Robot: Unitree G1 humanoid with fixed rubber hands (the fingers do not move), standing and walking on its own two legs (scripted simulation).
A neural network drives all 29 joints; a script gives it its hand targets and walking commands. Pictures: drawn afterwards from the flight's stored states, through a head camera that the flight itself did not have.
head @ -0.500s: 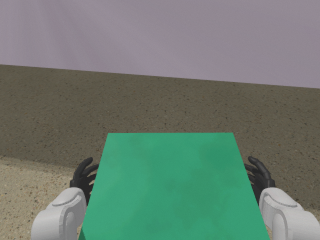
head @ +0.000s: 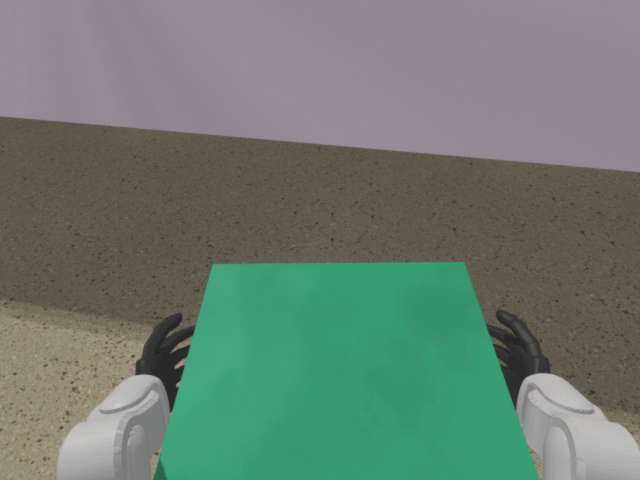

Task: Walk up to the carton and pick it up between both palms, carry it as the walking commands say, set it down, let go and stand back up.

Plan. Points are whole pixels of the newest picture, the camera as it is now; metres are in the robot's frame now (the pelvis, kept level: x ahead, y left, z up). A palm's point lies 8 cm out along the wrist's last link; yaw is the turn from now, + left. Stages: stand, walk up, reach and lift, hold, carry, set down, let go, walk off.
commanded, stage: carry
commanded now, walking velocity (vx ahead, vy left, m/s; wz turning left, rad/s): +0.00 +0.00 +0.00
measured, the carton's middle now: (338, 407) +0.24 +0.00 +0.01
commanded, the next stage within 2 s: none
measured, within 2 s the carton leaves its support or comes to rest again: neither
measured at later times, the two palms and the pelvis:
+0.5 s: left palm (153, 390) +0.23 +0.20 +0.07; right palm (517, 389) +0.23 -0.19 +0.08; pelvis -0.01 +0.01 -0.01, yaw +0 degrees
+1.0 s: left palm (120, 465) +0.15 +0.21 +0.07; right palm (543, 472) +0.15 -0.18 +0.08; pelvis -0.08 +0.02 -0.01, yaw +1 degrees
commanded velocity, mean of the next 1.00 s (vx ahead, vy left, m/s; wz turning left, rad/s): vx -0.10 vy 0.00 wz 0.00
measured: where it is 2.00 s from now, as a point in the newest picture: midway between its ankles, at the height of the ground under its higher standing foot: outside the picture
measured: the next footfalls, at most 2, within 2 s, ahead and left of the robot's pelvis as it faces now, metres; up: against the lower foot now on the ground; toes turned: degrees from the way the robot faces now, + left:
right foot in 1.04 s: +0.00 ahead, -0.09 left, +0.00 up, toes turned -12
left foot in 1.28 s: -0.05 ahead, +0.14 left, +0.00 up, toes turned +8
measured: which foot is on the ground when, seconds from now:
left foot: down 0.00-1.00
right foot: down 0.00-0.92, up 0.94-1.00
